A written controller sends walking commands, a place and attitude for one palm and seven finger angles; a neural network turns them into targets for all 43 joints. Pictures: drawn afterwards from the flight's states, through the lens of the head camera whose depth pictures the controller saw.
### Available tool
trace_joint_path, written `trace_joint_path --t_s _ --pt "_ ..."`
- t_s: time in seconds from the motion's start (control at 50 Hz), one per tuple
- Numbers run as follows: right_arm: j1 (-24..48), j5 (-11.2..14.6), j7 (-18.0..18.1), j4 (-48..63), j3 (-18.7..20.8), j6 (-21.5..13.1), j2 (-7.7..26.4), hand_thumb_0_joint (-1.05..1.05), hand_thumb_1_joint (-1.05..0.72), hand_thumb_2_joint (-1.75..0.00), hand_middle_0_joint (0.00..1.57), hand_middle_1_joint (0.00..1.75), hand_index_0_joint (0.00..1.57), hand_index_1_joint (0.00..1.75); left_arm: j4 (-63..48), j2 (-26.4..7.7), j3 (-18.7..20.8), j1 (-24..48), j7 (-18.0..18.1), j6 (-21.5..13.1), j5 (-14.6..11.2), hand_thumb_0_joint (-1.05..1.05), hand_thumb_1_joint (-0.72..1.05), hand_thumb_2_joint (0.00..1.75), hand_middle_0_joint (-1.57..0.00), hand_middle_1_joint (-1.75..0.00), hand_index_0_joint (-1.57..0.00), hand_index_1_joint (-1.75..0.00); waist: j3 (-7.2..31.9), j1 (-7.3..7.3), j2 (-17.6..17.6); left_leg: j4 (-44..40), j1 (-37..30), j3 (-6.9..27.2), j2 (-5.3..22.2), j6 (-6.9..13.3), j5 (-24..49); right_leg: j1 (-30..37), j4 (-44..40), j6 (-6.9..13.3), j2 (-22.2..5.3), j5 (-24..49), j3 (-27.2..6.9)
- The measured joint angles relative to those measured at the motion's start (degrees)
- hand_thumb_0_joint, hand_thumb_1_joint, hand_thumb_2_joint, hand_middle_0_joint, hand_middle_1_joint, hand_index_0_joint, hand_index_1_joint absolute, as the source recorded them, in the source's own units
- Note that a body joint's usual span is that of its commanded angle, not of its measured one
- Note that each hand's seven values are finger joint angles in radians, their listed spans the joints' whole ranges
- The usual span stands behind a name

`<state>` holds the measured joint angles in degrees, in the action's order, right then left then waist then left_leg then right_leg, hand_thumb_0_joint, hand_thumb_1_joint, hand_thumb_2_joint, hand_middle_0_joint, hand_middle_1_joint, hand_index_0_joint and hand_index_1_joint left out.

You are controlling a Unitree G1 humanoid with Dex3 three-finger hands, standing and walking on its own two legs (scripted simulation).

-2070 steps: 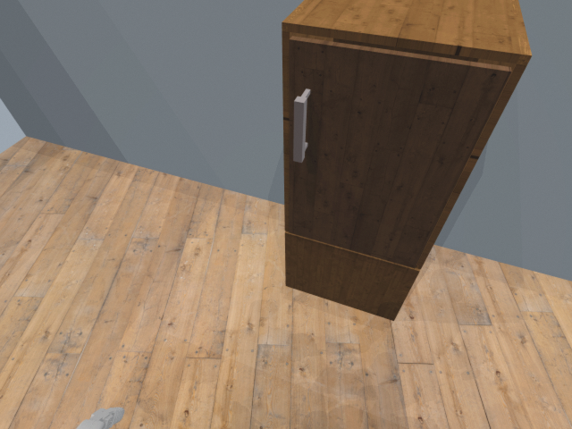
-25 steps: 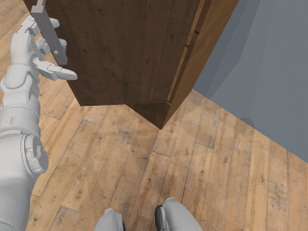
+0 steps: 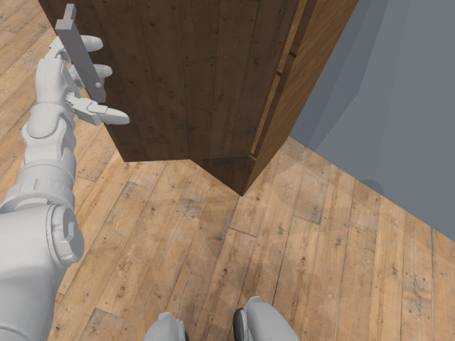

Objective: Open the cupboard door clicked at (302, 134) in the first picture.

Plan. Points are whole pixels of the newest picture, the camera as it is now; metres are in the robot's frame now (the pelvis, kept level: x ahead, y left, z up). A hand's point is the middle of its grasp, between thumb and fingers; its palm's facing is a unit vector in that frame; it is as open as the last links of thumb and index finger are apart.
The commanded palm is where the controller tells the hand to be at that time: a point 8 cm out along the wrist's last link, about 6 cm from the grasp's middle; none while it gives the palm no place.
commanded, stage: close the thumb around the handle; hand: left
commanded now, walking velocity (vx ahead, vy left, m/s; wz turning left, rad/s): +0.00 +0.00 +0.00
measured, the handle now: (86, 58) +0.58 +0.18 +0.09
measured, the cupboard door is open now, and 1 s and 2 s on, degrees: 42 42 86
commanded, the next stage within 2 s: pull the door open along its arc in 0.78 s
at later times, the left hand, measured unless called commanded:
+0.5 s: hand (95, 86) +0.53 +0.17 +0.08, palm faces -0.03 -1.00 -0.01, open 9.2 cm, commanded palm +0.51 +0.22 +0.09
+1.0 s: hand (100, 82) +0.54 +0.16 +0.08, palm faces -0.02 -1.00 -0.02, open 5.5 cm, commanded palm +0.50 +0.21 +0.09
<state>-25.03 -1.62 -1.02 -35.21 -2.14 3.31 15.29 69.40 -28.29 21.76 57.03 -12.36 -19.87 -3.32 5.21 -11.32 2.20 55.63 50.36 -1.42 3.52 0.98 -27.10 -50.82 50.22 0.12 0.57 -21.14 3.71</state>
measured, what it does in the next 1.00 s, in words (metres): stands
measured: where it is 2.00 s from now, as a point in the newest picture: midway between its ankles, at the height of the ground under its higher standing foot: outside the picture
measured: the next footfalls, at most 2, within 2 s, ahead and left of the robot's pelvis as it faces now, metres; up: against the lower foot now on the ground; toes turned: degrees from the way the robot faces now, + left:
none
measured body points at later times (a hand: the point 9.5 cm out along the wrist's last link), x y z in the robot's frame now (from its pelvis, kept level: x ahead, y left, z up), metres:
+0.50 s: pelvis -0.01 +0.00 +0.00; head +0.13 +0.02 +0.42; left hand +0.52 +0.22 +0.09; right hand -0.02 -0.26 -0.11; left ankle -0.02 +0.10 -0.68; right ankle +0.02 -0.12 -0.68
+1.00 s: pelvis +0.00 +0.00 +0.00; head +0.14 +0.01 +0.43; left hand +0.53 +0.21 +0.09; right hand -0.02 -0.26 -0.11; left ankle -0.02 +0.10 -0.68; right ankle +0.02 -0.12 -0.68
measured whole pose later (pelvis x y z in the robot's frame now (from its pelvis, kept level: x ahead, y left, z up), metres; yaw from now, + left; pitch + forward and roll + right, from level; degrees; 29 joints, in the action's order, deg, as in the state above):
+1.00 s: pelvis +0.00 +0.00 +0.00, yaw +0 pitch +22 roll -3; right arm -24.9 -1.9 -0.9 -34.9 -2.2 3.0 15.2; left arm 69.2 -29.0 22.3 57.5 -11.5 -19.9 -2.8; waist 5.1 -11.9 2.4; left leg 55.8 51.0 -1.5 3.6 0.9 -27.1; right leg -51.6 50.4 0.2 0.8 -21.1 3.4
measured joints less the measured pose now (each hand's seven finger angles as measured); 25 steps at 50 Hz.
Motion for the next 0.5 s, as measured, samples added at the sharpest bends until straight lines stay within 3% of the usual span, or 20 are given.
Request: trace_joint_path --t_s 0.22,0.5 --pt "1.19 0.27 0.45 0.08 -0.09 -0.26 0.25 0.01 -0.91 -0.9 0.2 0.3 0.2 0.3 0.75 -1.32 0.22 0.06 -0.75 -0.8 -0.1 -0.01 -0.43 0.33 -0.31 -1.2 -0.3 -1.21 -0.56 0.15 -0.31 0.13 -0.13 0.13 -0.04 -0.05 0.22 0.15 0.2 0.09 -0.02 0.14 0.09" --pt "1.16 0.0 0.81 -0.47 -0.32 -0.92 0.61 0.01 -0.91 -0.9 0.2 0.3 0.2 0.3 2.27 -1.83 -0.32 2.44 -1.21 -0.14 -0.15 0.0 0.2 0.6 -0.35 -1.27 -0.35 -1.28 -0.59 -0.54 -0.19 1.15 1.66 0.55 -0.19 0.05 0.21 -1.32 0.87 0.0 -0.18 0.18 0.43"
